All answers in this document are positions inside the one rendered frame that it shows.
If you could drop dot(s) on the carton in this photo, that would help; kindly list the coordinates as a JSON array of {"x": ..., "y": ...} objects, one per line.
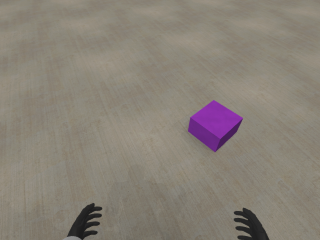
[{"x": 214, "y": 125}]

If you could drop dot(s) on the robot right hand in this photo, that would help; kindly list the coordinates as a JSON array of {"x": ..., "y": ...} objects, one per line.
[{"x": 256, "y": 230}]

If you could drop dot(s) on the robot left hand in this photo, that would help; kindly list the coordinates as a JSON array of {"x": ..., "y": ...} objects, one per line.
[{"x": 81, "y": 223}]

